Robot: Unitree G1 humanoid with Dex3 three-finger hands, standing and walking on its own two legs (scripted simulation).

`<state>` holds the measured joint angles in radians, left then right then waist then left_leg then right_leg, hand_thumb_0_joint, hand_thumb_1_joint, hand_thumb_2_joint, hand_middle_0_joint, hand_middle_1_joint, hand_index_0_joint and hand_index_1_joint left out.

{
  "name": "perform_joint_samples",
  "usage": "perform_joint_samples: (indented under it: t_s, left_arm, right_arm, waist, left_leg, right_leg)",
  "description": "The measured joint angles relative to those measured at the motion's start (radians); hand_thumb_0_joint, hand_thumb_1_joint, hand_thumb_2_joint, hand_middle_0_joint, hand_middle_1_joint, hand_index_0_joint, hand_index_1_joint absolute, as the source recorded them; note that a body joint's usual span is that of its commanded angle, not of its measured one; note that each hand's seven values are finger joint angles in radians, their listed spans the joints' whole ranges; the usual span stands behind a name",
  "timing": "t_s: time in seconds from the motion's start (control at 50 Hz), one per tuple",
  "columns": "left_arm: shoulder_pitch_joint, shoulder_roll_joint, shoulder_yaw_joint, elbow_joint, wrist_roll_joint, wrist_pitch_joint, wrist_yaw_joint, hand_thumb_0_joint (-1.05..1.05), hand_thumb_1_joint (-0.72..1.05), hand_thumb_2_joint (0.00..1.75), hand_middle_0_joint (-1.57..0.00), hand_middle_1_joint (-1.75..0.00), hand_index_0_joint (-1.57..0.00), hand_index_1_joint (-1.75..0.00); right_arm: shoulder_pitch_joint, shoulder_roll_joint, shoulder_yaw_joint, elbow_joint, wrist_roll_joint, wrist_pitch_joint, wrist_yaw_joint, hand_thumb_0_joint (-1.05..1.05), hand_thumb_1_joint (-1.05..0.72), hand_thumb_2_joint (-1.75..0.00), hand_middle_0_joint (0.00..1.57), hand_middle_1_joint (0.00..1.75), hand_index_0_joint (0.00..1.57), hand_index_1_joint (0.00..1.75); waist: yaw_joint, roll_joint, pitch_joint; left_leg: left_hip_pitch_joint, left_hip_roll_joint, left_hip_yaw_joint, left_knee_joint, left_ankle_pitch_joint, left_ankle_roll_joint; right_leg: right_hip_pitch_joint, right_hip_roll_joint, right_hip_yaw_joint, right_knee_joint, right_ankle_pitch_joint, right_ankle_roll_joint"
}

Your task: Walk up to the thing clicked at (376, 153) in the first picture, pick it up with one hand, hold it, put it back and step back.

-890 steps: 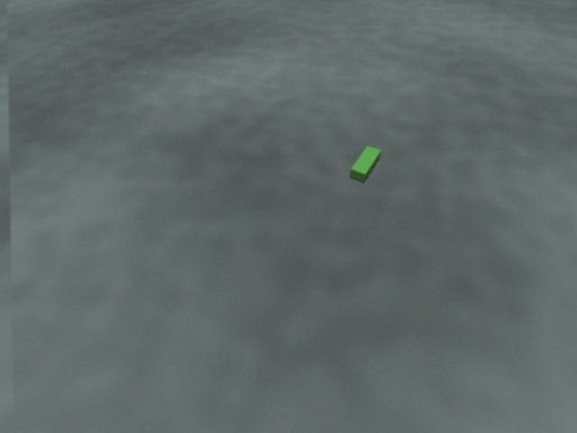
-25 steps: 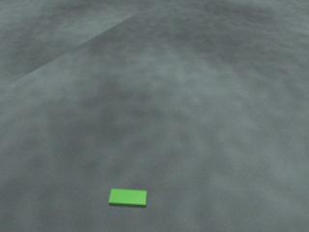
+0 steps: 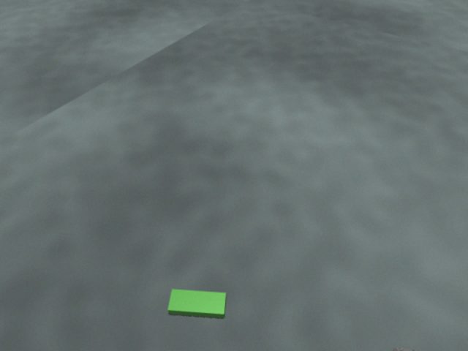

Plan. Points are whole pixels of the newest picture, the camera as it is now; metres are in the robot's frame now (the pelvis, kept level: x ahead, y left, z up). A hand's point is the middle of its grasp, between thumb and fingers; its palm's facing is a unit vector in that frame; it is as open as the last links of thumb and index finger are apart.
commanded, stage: walk up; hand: left
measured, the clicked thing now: (198, 303) +0.41 +0.19 -0.76
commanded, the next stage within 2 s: none
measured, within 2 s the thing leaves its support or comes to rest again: neither
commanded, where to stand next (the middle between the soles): +0.06 +0.01 m, yaw -3 degrees
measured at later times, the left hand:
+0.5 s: hand out of the picture +0.10 +0.26 -0.16, palm faces +0.01 -0.94 -0.34, open 7.4 cm
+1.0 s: hand out of the picture +0.09 +0.32 -0.19, palm faces -0.05 -0.93 -0.37, open 7.4 cm
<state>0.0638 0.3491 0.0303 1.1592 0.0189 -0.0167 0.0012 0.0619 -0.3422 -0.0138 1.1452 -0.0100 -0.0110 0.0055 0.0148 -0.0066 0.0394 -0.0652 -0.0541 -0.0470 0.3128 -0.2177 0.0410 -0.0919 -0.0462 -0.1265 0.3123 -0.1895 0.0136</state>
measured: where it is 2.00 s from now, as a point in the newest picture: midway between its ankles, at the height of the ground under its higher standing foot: outside the picture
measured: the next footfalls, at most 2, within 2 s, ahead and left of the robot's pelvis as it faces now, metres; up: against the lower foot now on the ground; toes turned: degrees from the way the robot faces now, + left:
left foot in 0.76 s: +0.11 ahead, +0.16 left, +0.00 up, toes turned +2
right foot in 1.18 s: -0.01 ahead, -0.18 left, +0.00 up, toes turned +0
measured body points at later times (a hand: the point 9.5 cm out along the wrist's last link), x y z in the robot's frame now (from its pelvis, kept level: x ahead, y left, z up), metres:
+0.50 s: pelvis +0.01 +0.00 +0.00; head +0.02 +0.01 +0.45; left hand +0.10 +0.31 -0.13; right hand +0.09 -0.30 -0.13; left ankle -0.03 +0.09 -0.75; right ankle -0.01 -0.12 -0.75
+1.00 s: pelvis +0.00 +0.03 -0.03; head +0.08 +0.07 +0.41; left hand +0.09 +0.37 -0.17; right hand +0.09 -0.32 -0.10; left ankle +0.07 +0.16 -0.75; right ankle -0.03 -0.15 -0.63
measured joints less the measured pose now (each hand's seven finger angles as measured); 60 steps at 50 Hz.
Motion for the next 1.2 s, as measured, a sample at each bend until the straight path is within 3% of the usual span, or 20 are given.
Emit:
perform_joint_samples:
  t_s: [0.52,0.58,0.66,0.72,0.76,0.78,0.84,0.9,0.98,1.06,1.14,1.18,1.2]
  left_arm:
    - [0.005,0.0,0.003,-0.023,0.001,0.01,0.0,0.0,0.9,0.9,-0.21,-0.3,-0.21,-0.3]
    - [0.028,0.001,0.011,-0.047,0.014,-0.004,-0.007,0.0,0.9,0.9,-0.21,-0.3,-0.21,-0.3]
    - [0.083,0.014,0.034,-0.088,0.034,-0.028,-0.007,0.0,0.9,0.9,-0.21,-0.3,-0.21,-0.3]
    - [0.118,0.04,0.041,-0.108,0.033,-0.02,-0.009,0.0,0.9,0.9,-0.21,-0.3,-0.21,-0.3]
    - [0.12,0.058,0.048,-0.123,0.028,0.022,-0.018,0.0,0.9,0.9,-0.21,-0.3,-0.21,-0.3]
    - [0.112,0.069,0.053,-0.137,0.024,0.05,-0.02,0.0,0.9,0.9,-0.21,-0.3,-0.21,-0.3]
    - [0.09,0.101,0.066,-0.194,0.013,0.117,-0.016,0.0,0.9,0.9,-0.21,-0.3,-0.21,-0.3]
    - [0.084,0.127,0.074,-0.248,0.011,0.136,-0.02,0.0,0.9,0.9,-0.2,-0.3,-0.2,-0.3]
    - [0.09,0.141,0.08,-0.305,0.021,0.142,-0.038,0.0,0.9,0.9,-0.2,-0.3,-0.2,-0.3]
    - [0.083,0.141,0.079,-0.336,0.013,0.142,-0.044,0.0,0.9,0.9,-0.2,-0.3,-0.2,-0.3]
    - [0.087,0.116,0.055,-0.32,-0.014,0.108,-0.034,0.0,0.9,0.9,-0.2,-0.3,-0.2,-0.3]
    - [0.108,0.101,0.049,-0.305,-0.014,0.079,-0.026,0.0,0.9,0.9,-0.2,-0.3,-0.2,-0.3]
    - [0.114,0.082,0.051,-0.295,-0.007,0.065,-0.02,0.0,0.9,0.9,-0.2,-0.3,-0.2,-0.3]
  right_arm:
    - [0.023,0.003,0.001,-0.017,-0.002,0.001,-0.004,0.0,-0.9,-0.9,0.21,0.3,0.2,0.3]
    - [0.043,-0.01,-0.014,-0.046,-0.011,0.009,0.016,0.0,-0.9,-0.9,0.21,0.3,0.21,0.3]
    - [0.087,-0.036,-0.035,-0.071,-0.025,0.027,0.042,0.0,-0.9,-0.9,0.21,0.3,0.2,0.3]
    - [0.1,-0.048,-0.037,-0.086,-0.019,0.014,0.046,0.01,-0.9,-0.9,0.21,0.3,0.2,0.3]
    - [0.105,-0.059,-0.044,-0.105,-0.017,-0.016,0.027,0.01,-0.9,-0.9,0.21,0.3,0.21,0.3]
    - [0.104,-0.058,-0.051,-0.116,-0.02,-0.026,0.007,0.01,-0.9,-0.9,0.21,0.3,0.21,0.3]
    - [0.1,-0.042,-0.058,-0.155,-0.007,-0.023,-0.039,0.0,-0.9,-0.9,0.21,0.3,0.21,0.3]
    - [0.102,-0.033,-0.059,-0.191,-0.005,-0.014,-0.068,0.0,-0.9,-0.9,0.21,0.3,0.21,0.3]
    - [0.107,-0.044,-0.067,-0.244,-0.007,-0.02,-0.083,0.0,-0.9,-0.9,0.21,0.3,0.21,0.3]
    - [0.108,-0.065,-0.066,-0.289,-0.014,-0.031,-0.083,0.0,-0.9,-0.9,0.21,0.3,0.21,0.3]
    - [0.087,-0.095,-0.062,-0.326,-0.029,0.0,-0.05,0.0,-0.89,-0.9,0.21,0.3,0.21,0.3]
    - [0.079,-0.107,-0.06,-0.342,-0.029,0.026,-0.031,0.0,-0.89,-0.9,0.21,0.3,0.21,0.3]
    - [0.07,-0.115,-0.062,-0.341,-0.027,0.039,-0.027,0.0,-0.9,-0.9,0.21,0.3,0.21,0.3]
  waist:
    - [-0.006,-0.004,0.008]
    - [-0.006,0.01,0.004]
    - [0.003,0.025,0.0]
    - [0.017,0.007,0.031]
    - [0.012,-0.004,0.061]
    - [0.012,-0.022,0.084]
    - [-0.001,-0.056,0.129]
    - [0.007,-0.086,0.152]
    - [0.014,-0.098,0.164]
    - [0.016,-0.096,0.173]
    - [-0.008,-0.055,0.16]
    - [-0.016,-0.024,0.135]
    - [-0.019,0.009,0.135]
  left_leg:
    - [0.016,-0.005,0.005,-0.008,-0.005,0.005]
    - [-0.019,0.0,0.005,0.085,-0.062,0.013]
    - [-0.159,0.035,0.019,0.385,-0.211,0.003]
    - [-0.215,0.077,0.026,0.371,-0.207,-0.024]
    - [-0.213,0.096,0.03,0.234,0.038,-0.045]
    - [-0.226,0.083,0.04,0.255,0.046,-0.047]
    - [-0.263,0.069,0.041,0.29,-0.006,-0.037]
    - [-0.275,0.075,0.057,0.28,0.0,-0.039]
    - [-0.308,0.102,0.076,0.319,-0.009,-0.044]
    - [-0.349,0.139,0.084,0.374,-0.019,-0.051]
    - [-0.405,0.179,0.069,0.452,-0.038,-0.055]
    - [-0.454,0.202,0.055,0.53,-0.07,-0.043]
    - [-0.478,0.209,0.025,0.583,-0.12,-0.02]
  right_leg:
    - [0.008,-0.006,0.006,0.006,-0.011,0.005]
    - [-0.008,-0.001,0.002,0.06,-0.05,-0.008]
    - [0.001,0.002,-0.023,0.094,-0.087,-0.02]
    - [0.026,-0.019,-0.02,0.095,-0.094,0.007]
    - [-0.01,-0.044,-0.017,0.198,-0.142,0.022]
    - [-0.059,-0.05,0.026,0.307,-0.197,0.012]
    - [-0.234,0.046,0.189,0.676,-0.359,-0.006]
    - [-0.36,0.098,0.25,0.929,-0.339,-0.015]
    - [-0.439,0.105,0.3,1.064,-0.305,-0.004]
    - [-0.436,0.072,0.32,1.001,-0.305,0.003]
    - [-0.326,0.015,0.244,0.699,-0.288,0.007]
    - [-0.244,0.018,0.205,0.527,-0.275,0.024]
    - [-0.242,0.038,0.195,0.533,-0.302,0.041]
